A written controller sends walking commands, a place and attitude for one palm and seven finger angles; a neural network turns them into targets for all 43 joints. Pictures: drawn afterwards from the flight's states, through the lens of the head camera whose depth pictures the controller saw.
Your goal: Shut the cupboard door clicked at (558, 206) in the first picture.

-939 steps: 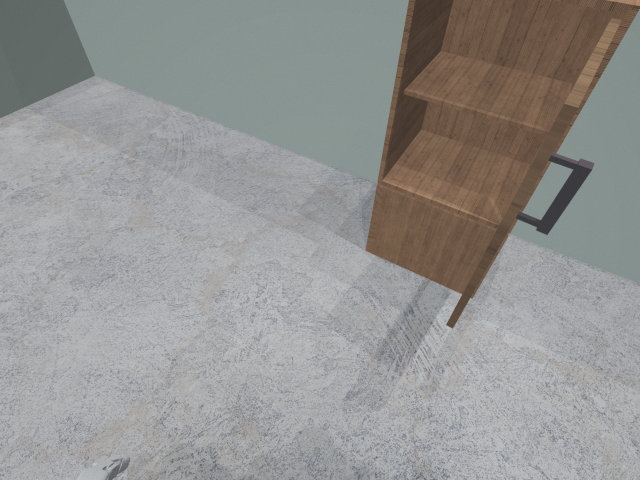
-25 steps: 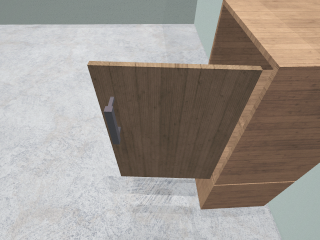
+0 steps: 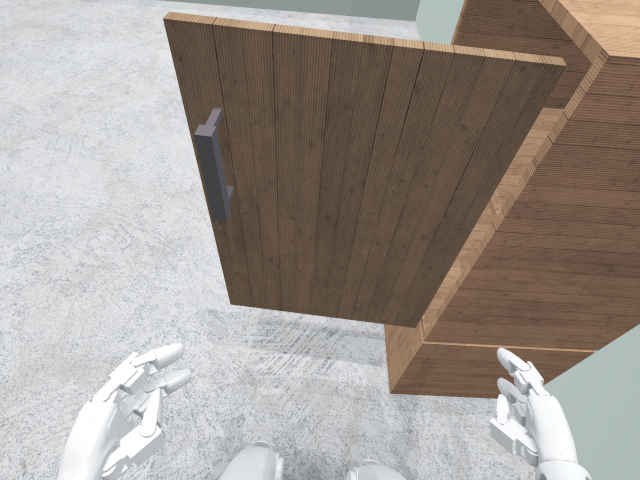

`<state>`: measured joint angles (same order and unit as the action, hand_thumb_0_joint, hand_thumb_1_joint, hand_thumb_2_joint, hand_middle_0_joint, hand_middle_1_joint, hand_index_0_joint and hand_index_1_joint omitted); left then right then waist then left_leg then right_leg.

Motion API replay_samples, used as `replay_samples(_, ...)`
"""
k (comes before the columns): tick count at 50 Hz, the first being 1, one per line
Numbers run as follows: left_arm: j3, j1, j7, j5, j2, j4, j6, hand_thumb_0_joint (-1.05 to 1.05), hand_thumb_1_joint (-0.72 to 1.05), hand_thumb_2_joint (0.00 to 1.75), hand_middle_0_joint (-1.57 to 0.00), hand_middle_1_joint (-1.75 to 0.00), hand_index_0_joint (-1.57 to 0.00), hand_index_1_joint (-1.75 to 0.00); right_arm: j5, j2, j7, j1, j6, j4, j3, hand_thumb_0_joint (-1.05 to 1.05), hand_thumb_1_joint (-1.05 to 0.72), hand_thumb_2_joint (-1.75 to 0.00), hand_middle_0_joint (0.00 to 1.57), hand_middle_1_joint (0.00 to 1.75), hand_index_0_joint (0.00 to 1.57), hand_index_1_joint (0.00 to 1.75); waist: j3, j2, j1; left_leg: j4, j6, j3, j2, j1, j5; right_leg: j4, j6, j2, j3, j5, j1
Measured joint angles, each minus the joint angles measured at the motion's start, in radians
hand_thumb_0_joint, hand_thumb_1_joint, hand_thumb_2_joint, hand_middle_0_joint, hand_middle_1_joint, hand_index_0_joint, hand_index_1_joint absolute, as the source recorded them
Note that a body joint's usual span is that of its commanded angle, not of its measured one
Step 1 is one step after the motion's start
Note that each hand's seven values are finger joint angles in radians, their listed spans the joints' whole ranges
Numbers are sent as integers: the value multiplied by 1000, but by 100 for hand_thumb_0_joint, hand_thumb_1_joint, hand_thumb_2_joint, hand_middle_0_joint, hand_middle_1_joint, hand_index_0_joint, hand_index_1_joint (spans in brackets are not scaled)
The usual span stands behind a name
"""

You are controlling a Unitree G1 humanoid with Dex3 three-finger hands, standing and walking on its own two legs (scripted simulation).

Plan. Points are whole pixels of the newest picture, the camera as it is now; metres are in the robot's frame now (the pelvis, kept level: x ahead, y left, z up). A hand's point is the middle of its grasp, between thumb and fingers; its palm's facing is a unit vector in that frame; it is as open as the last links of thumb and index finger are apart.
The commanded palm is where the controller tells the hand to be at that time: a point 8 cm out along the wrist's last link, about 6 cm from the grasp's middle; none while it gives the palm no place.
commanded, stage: raise the hand and make a fist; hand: left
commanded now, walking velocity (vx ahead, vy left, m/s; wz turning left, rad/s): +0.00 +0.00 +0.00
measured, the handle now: (219, 168) +0.47 +0.18 +0.13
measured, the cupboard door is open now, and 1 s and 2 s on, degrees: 85 85 85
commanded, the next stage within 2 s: bring the fist close to the handle in 1.48 s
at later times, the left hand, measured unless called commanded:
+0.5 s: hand (127, 349) +0.23 +0.22 +0.09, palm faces +0.06 -1.00 -0.06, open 3.8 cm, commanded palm +0.19 +0.26 +0.08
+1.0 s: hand (124, 329) +0.24 +0.22 +0.11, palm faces -0.06 -1.00 -0.04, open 3.1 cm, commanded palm +0.22 +0.28 +0.13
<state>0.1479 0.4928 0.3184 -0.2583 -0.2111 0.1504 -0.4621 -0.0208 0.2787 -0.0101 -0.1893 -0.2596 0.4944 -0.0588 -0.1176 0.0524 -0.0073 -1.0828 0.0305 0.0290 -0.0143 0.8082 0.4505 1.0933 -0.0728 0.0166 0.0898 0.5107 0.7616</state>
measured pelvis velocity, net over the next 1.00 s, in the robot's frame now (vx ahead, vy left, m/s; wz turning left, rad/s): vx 0.02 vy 0.04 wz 0.00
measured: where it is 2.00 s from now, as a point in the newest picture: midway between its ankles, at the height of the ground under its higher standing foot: outside the picture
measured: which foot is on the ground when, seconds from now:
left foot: down 0.00-1.00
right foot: down 0.00-1.00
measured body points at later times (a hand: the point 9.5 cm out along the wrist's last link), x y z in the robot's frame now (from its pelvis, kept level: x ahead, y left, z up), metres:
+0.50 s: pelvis +0.02 +0.01 +0.01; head +0.07 +0.01 +0.46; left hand +0.22 +0.27 +0.10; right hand +0.17 -0.23 -0.07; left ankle +0.05 +0.10 -0.66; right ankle +0.02 -0.08 -0.66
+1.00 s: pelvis +0.02 +0.04 +0.03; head +0.05 +0.04 +0.48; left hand +0.24 +0.27 +0.11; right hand +0.21 -0.17 -0.02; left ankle +0.05 +0.10 -0.66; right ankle +0.02 -0.08 -0.66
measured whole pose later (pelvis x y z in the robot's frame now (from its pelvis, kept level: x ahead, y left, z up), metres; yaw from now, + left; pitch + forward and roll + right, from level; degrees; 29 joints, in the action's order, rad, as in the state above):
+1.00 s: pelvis +0.02 +0.04 +0.03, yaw +0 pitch +7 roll -3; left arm 0.13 0.37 0.26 -0.27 -0.27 -0.14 -0.18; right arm -0.04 0.24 0.05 -0.26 -0.21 0.48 0.06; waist -0.09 -0.05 -0.02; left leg -0.91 0.08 0.02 -0.03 0.62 0.41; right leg 0.85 -0.01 0.01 0.08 0.43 0.54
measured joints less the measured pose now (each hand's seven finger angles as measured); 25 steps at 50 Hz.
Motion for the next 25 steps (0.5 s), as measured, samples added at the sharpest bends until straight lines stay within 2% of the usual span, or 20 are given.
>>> replay_samples(2,13,58,-42,-4,-13,-66,1,2,91,90,-46,-59,-47,-59,3,6,12,5,-7,-13,-1,1,-90,-90,20,30,20,30,2,-16,-21,-40,-6,-23,4,32,16,21,-6,5,24,13,18)
replay_samples(5,31,80,-77,-26,-32,-184,-75,3,91,90,-52,-65,-52,-65,7,6,30,18,-25,5,16,1,-90,-90,20,30,20,30,-1,-44,-49,-84,-13,-54,8,74,32,42,-12,11,54,26,40)
replay_samples(7,29,41,-58,-51,-33,-239,-126,3,91,90,-55,-69,-56,-69,5,1,40,31,-33,26,39,1,-90,-90,20,30,20,30,-1,-70,-57,-108,-15,-70,10,97,39,53,-13,13,70,31,54)
replay_samples(9,16,-29,-10,-66,-32,-256,-132,3,91,90,-59,-73,-59,-73,-2,-11,49,41,-32,44,62,1,-90,-90,20,30,20,30,-1,-92,-56,-121,-16,-75,12,114,41,60,-10,15,76,32,66)
replay_samples(11,2,-101,48,-66,-39,-234,-68,2,91,90,-62,-77,-63,-77,-15,-34,56,40,-14,50,81,1,-90,-90,20,30,20,30,0,-102,-49,-114,-17,-67,14,116,37,57,-5,16,68,28,74)
replay_samples(14,-10,-158,103,-61,-57,-179,122,2,91,90,-68,-83,-68,-83,-34,-66,64,8,32,37,99,1,-90,-90,20,30,20,30,7,-103,-24,-66,-12,-41,13,81,24,27,4,14,40,15,55)
replay_samples(16,2,-145,91,-65,-58,-172,227,2,90,90,-71,-87,-72,-87,-35,-80,67,-27,57,27,101,1,-90,-90,20,30,20,30,9,-99,-5,-21,-6,-22,12,41,16,-7,10,13,19,4,26)
replay_samples(18,31,-103,43,-76,-49,-195,262,2,90,90,-75,-91,-76,-91,-30,-85,70,-64,70,24,93,1,-90,-90,20,30,20,30,8,-93,4,19,-3,-7,13,0,9,-43,13,16,2,-7,-7)
replay_samples(20,62,-58,-13,-83,-36,-233,233,2,90,90,-79,-95,-79,-95,-24,-81,69,-99,68,28,78,1,-90,-90,20,30,20,30,6,-88,5,49,0,0,14,-30,6,-74,15,18,-7,-15,-35)
replay_samples(22,81,-24,-52,-82,-27,-269,170,2,90,90,-83,-99,-83,-99,-18,-67,66,-124,60,37,63,1,-90,-90,20,30,20,30,1,-84,1,63,5,1,11,-42,5,-91,18,16,-8,-18,-49)
replay_samples(25,74,-11,-56,-73,-22,-291,84,2,91,90,-88,-105,-88,-105,-14,-32,59,-134,45,49,49,1,-90,-90,20,30,20,30,0,-89,-4,53,15,-6,2,-29,8,-89,25,8,-1,-15,-45)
